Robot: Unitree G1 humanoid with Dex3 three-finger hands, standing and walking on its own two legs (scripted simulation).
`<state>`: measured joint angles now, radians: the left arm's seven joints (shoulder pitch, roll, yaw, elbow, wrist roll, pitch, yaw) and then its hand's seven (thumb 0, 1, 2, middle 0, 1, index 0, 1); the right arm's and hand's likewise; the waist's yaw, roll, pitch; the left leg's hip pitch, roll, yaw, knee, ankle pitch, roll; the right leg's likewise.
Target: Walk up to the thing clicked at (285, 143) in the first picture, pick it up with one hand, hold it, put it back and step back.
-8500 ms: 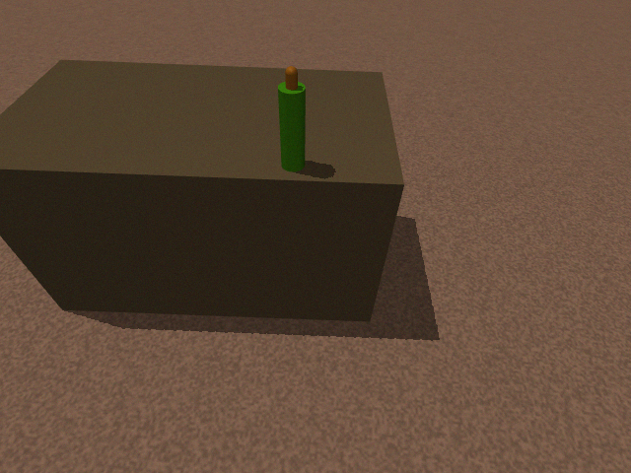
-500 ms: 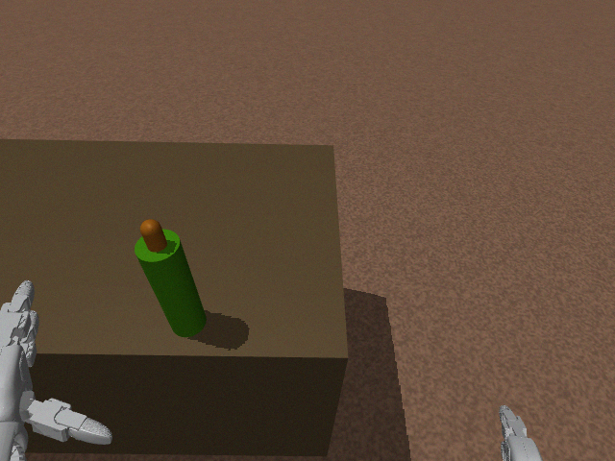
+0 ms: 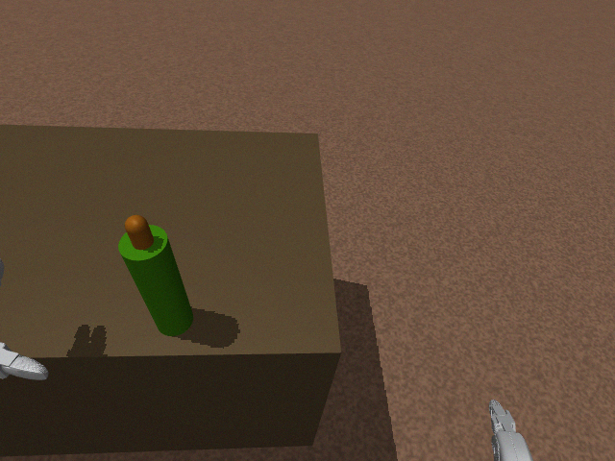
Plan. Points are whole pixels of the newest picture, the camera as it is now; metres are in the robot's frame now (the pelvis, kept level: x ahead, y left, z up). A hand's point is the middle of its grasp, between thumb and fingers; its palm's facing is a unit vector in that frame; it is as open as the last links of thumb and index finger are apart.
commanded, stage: go down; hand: left
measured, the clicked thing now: (157, 277) +0.37 +0.22 +0.01
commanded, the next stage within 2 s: none
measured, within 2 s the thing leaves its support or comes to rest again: neither
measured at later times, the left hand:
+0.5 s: hand out of the picture +0.29 +0.37 +0.08, palm faces +0.22 -0.98 -0.01, open 17.5 cm
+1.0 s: hand out of the picture +0.30 +0.40 +0.08, palm faces +0.24 -0.97 -0.01, open 17.5 cm
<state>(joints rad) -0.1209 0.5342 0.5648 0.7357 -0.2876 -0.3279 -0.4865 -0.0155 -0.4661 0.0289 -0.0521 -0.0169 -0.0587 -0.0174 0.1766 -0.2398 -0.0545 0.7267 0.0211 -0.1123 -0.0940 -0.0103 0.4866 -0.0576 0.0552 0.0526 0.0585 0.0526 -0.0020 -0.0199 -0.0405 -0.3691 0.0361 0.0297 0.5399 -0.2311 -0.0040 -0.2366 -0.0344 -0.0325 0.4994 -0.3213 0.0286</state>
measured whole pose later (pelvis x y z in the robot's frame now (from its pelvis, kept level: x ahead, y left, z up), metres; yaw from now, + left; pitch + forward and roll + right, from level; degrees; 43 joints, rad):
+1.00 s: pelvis +0.00 +0.01 -0.02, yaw +0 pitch +10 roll -2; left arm -0.31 0.72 0.70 0.94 -0.29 -0.28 -0.63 -0.02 -0.56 0.06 -0.05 -0.04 -0.06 -0.05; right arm 0.20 -0.23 0.01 0.69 0.00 -0.21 -0.14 -0.01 0.50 -0.06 0.06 0.05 0.06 0.05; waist -0.04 -0.02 -0.10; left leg -0.58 0.05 0.01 0.71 -0.29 0.01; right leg -0.43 -0.02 -0.04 0.63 -0.37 0.04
